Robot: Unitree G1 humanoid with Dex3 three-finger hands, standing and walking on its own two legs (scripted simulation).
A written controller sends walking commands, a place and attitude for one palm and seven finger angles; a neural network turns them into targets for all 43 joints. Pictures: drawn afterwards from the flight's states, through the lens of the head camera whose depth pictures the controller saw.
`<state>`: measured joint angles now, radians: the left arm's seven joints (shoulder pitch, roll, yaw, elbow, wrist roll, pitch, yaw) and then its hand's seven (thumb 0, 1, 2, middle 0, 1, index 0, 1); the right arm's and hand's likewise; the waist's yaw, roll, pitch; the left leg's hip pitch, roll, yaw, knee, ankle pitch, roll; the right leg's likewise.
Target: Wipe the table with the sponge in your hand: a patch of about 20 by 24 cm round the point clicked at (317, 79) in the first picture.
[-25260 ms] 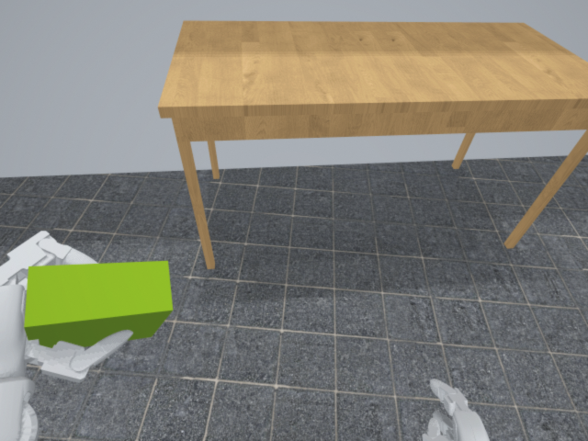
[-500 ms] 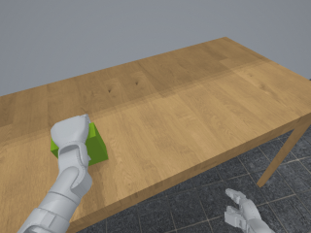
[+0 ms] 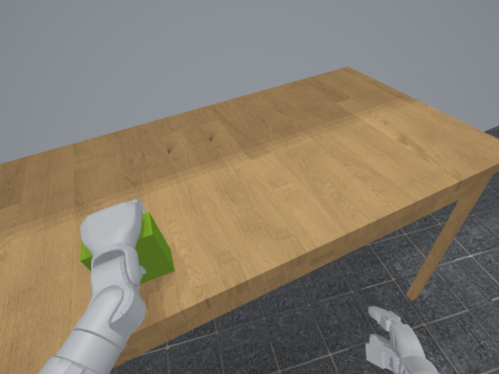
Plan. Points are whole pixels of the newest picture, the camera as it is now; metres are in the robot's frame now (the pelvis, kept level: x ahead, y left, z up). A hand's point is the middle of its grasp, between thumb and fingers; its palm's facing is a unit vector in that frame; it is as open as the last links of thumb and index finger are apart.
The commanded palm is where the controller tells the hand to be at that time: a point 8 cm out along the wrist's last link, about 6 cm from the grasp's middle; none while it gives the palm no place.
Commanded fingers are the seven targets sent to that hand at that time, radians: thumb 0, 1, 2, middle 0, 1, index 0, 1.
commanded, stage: wipe back along the third lane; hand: left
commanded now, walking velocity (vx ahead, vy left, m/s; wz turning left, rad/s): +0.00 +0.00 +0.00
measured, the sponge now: (135, 259) +0.30 +0.25 +0.03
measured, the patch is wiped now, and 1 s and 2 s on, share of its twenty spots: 1.00 1.00 1.00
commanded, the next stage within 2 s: slide back across to the middle lane in 0.26 s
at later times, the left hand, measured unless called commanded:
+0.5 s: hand (128, 256) +0.27 +0.24 +0.08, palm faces +0.09 -0.12 -0.99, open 9.7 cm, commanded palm +0.23 +0.23 +0.13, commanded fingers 0.00 0.10 1.30 -1.20 -1.60 -1.20 -1.60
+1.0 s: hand (92, 278) +0.23 +0.27 +0.08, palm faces +0.07 -0.13 -0.99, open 9.7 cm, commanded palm +0.19 +0.28 +0.14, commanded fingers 0.00 0.10 1.30 -1.20 -1.60 -1.20 -1.60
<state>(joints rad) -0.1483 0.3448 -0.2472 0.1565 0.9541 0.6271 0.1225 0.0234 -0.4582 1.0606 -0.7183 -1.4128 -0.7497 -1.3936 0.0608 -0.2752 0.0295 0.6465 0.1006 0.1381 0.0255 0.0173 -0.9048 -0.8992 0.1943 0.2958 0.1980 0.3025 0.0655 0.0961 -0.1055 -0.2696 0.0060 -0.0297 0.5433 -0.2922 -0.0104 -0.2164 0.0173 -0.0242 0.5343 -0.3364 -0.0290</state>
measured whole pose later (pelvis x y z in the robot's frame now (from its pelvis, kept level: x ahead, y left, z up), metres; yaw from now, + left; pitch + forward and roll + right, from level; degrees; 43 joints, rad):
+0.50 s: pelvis +0.00 +0.00 +0.00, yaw +0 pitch +0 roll +0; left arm -0.04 0.33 -0.26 0.00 0.96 0.66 0.11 0.02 -0.46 1.06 -0.71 -1.42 -0.75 -1.40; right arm 0.01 -0.26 0.04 0.63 0.10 0.13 0.04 0.02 -0.90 -0.90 0.19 0.30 0.20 0.30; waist 0.09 0.09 -0.10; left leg -0.25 0.01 -0.02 0.54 -0.30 -0.01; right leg -0.20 0.02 -0.02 0.54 -0.34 -0.03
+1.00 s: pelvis +0.00 +0.00 +0.00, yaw -1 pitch -1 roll +0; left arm 0.16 0.44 -0.10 -0.16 0.89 0.56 0.06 -0.01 -0.47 1.06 -0.74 -1.40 -0.77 -1.38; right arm 0.05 -0.27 0.04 0.63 0.08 0.11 -0.01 0.02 -0.90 -0.90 0.20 0.30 0.20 0.30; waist 0.09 0.09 -0.07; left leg -0.22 0.02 -0.02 0.53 -0.29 -0.02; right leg -0.17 0.03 -0.01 0.53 -0.33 -0.04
